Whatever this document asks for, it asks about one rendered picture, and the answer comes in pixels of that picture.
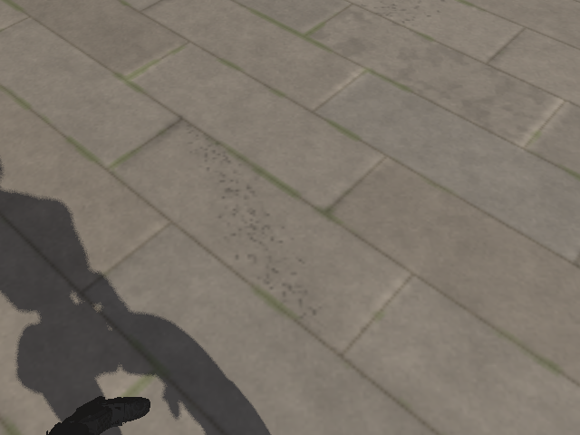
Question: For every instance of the left robot hand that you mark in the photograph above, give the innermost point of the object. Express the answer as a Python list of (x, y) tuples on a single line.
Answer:
[(98, 415)]

